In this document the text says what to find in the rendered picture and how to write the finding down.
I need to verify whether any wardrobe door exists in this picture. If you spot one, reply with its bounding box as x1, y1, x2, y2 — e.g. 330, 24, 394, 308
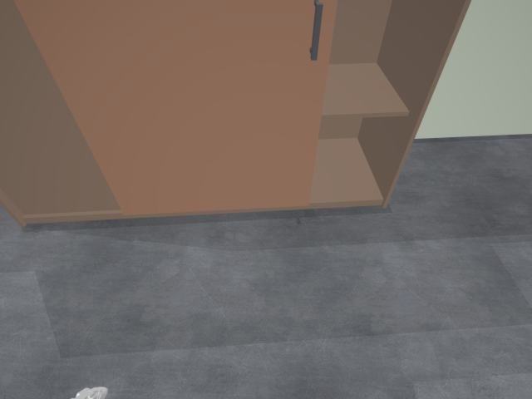
14, 0, 337, 215
0, 0, 121, 214

